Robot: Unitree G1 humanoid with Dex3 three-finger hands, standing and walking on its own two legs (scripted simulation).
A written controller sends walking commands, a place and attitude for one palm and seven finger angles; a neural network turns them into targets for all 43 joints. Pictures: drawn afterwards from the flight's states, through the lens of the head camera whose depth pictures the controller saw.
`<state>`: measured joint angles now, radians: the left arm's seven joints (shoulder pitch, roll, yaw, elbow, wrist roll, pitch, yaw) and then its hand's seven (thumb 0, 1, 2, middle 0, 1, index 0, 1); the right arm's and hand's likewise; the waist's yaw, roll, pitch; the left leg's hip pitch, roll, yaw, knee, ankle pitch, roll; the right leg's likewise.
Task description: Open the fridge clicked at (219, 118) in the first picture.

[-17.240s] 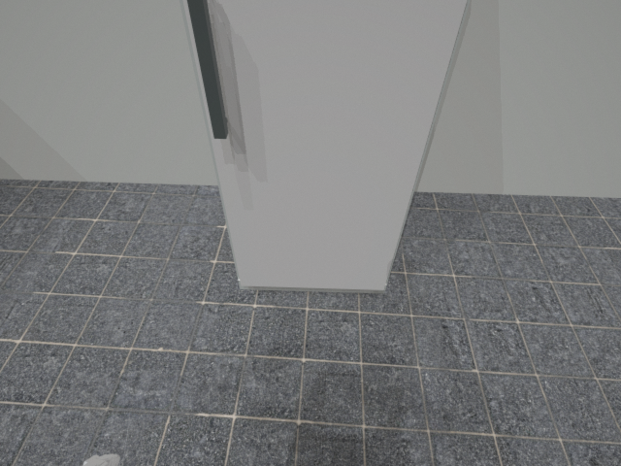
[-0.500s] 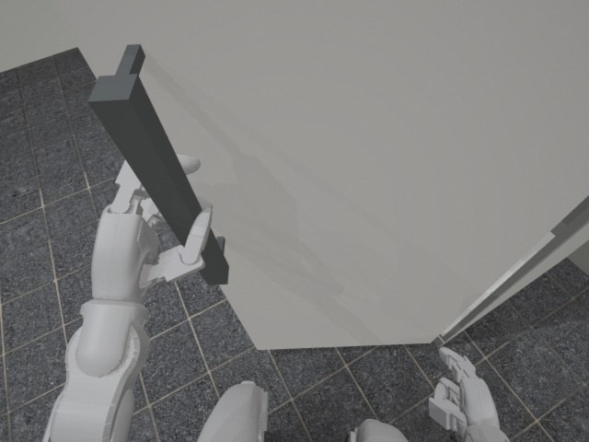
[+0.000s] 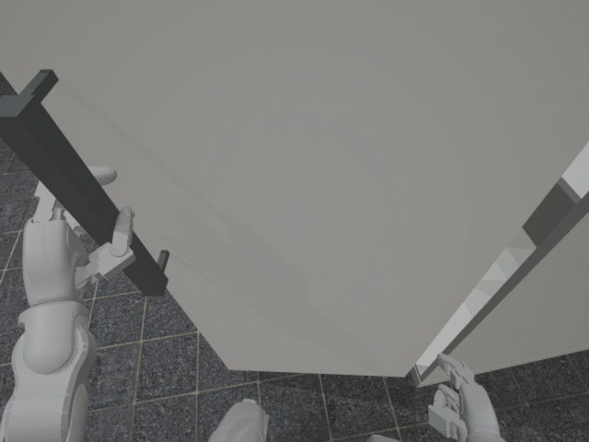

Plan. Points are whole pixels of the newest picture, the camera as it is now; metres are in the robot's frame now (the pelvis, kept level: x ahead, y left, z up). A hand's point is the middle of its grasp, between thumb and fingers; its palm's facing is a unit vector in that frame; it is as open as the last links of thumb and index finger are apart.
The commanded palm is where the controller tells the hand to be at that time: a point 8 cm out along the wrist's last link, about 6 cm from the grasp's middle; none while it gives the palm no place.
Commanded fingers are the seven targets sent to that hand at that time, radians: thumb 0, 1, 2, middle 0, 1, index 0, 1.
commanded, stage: stop walking and hold the door back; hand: left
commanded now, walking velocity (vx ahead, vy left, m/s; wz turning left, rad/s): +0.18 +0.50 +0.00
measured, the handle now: (113, 208) +0.33 +0.23 +0.17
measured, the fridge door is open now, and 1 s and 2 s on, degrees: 76 73 71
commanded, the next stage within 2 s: loosen the grip on the handle in 1.40 s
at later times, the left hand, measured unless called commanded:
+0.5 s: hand (116, 234) +0.29 +0.21 +0.17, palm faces +0.35 -0.91 -0.23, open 6.1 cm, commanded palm +0.27 +0.28 +0.15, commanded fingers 0.00 0.90 0.90 -0.45 -1.40 -0.45 -1.40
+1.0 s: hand (124, 211) +0.32 +0.21 +0.18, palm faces +0.37 -0.91 -0.16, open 5.8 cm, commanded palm +0.28 +0.29 +0.15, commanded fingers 0.00 0.90 0.90 -0.45 -1.40 -0.45 -1.40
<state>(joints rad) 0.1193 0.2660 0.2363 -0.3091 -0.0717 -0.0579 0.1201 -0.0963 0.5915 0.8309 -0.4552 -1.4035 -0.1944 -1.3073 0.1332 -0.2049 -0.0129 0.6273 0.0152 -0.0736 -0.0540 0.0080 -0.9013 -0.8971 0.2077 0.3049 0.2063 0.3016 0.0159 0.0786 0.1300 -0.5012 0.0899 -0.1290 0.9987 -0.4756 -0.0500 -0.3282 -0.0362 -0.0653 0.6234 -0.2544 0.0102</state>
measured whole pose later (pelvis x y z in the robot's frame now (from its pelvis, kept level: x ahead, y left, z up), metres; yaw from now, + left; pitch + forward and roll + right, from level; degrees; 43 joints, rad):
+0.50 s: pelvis -0.12 -0.05 +0.02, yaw +5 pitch -1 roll +3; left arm -0.63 0.42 0.27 0.78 0.01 -0.24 0.04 -0.07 0.56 0.78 -0.46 -1.40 -0.42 -1.39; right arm 0.21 -0.31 -0.03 0.69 0.02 -0.04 -0.06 0.01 -0.91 -0.90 0.20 0.30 0.20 0.30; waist -0.05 -0.05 0.05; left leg -0.20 -0.04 0.12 0.58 -0.50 0.04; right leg -0.36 -0.07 -0.14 0.29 -0.04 -0.05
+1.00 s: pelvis -0.15 -0.07 +0.00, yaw +2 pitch -2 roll -2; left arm -0.94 0.60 0.41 1.21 0.03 -0.17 -0.01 -0.07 0.59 0.78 -0.42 -1.38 -0.45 -1.40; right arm 0.30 -0.31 0.01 0.82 0.05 -0.05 -0.10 0.01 -0.90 -0.90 0.21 0.30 0.21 0.30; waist -0.11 0.05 0.11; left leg -0.45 0.07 0.00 0.98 -0.48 0.00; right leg -0.29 -0.01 -0.07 0.58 -0.27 0.01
